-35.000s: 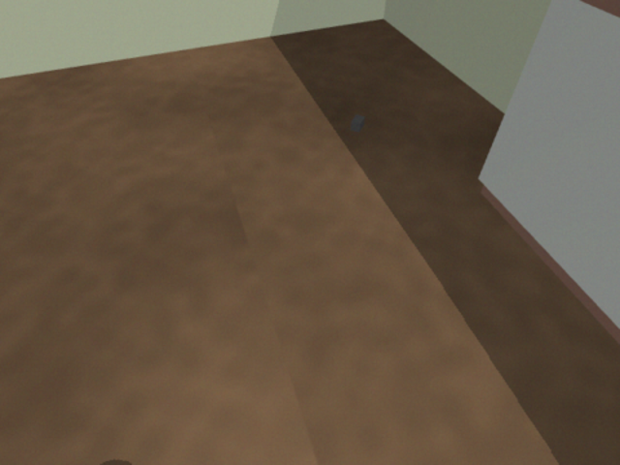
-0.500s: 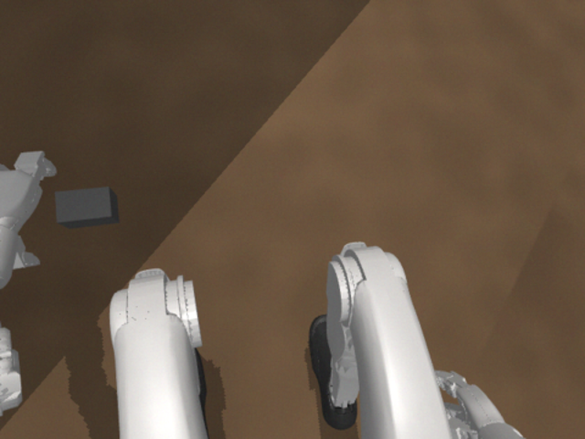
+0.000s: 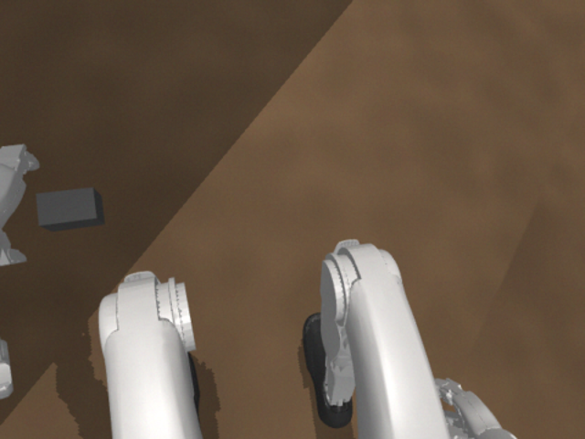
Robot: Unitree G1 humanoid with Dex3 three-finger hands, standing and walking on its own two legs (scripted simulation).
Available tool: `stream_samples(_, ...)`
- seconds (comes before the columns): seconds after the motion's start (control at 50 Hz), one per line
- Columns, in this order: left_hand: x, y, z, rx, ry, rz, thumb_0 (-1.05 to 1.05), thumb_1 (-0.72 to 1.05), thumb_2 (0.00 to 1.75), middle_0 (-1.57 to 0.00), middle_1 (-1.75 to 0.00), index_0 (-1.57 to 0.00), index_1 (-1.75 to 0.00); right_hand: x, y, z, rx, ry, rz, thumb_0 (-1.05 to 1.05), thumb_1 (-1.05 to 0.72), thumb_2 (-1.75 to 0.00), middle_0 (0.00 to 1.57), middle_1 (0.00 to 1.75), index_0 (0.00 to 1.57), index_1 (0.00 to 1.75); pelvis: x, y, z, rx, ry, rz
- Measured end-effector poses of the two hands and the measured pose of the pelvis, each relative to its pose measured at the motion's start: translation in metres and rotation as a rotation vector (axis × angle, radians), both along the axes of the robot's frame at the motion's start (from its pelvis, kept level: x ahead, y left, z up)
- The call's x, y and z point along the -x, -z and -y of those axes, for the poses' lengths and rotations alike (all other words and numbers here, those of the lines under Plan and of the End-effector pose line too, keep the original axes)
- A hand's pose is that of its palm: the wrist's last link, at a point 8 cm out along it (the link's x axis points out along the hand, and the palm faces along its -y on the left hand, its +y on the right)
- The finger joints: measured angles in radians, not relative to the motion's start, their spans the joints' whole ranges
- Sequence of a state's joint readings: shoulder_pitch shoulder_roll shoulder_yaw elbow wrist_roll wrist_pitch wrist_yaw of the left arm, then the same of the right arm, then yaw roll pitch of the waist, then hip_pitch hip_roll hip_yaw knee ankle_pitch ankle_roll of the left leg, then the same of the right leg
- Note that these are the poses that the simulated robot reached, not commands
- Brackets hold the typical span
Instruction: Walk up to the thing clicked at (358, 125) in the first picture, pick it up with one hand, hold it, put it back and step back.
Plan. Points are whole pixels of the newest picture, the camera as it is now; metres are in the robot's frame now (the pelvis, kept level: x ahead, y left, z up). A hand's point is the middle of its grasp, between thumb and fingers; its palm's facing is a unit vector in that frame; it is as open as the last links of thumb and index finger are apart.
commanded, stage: rise first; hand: left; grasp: from above
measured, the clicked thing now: (72, 209) +0.45 +0.30 -0.30
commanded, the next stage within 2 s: approach in 1.20 s
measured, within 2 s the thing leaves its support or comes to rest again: neither
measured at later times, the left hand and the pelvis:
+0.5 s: hand out of the picture +0.41 +0.34 -0.16, palm faces -0.46 -0.07 -0.89, open 13.2 cm; pelvis +0.00 +0.00 +0.00, yaw +0 degrees
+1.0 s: hand (5, 218) +0.41 +0.34 -0.17, palm faces -0.45 -0.07 -0.89, open 12.6 cm; pelvis -0.01 +0.00 +0.00, yaw +0 degrees
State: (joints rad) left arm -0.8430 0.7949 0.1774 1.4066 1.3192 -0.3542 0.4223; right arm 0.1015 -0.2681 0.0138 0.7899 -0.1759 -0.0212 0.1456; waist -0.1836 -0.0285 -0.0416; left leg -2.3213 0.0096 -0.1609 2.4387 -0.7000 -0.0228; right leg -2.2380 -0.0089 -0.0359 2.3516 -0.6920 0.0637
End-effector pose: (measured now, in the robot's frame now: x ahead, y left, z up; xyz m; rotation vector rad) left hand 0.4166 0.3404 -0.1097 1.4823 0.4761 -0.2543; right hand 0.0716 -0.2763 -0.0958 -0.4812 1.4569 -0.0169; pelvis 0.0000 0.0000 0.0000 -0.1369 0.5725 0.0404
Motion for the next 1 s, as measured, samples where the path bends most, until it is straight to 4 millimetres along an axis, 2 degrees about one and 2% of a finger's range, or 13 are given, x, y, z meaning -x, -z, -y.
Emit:
stream_samples(0.32,-0.007,-0.004,-0.002,-0.02,0.001,0.02,0.0,-0.41,0.92,-0.26,-0.81,-0.23,-0.84,-0.001,-0.003,-0.005,-0.002,0.012,0.02,0.0,-0.91,-0.9,0.21,0.3,0.2,0.3,0.0,0.0,-0.003,0.008,-0.002,-0.005)
stream_samples(0.54,-0.001,-0.009,0.0,-0.006,0.012,-0.014,0.0,-0.37,0.89,-0.3,-0.78,-0.27,-0.81,0.0,-0.005,-0.007,-0.016,0.002,0.026,0.0,-0.91,-0.9,0.21,0.3,0.2,0.3,0.003,-0.004,-0.003,0.009,-0.004,0.003)
stream_samples(0.78,0.002,-0.01,0.004,0.004,0.038,0.023,0.0,-0.33,0.85,-0.33,-0.76,-0.3,-0.79,0.005,-0.005,-0.002,0.002,0.0,0.034,0.0,-0.91,-0.9,0.21,0.3,0.2,0.3,0.006,0.0,-0.002,0.006,-0.003,0.017)
stream_samples(1.0,-0.001,0.0,0.001,-0.012,0.01,0.001,0.0,-0.28,0.81,-0.36,-0.74,-0.34,-0.76,0.01,-0.002,-0.005,-0.003,-0.019,0.023,0.0,-0.91,-0.9,0.21,0.3,0.2,0.3,0.007,0.004,-0.001,0.008,-0.002,0.018)
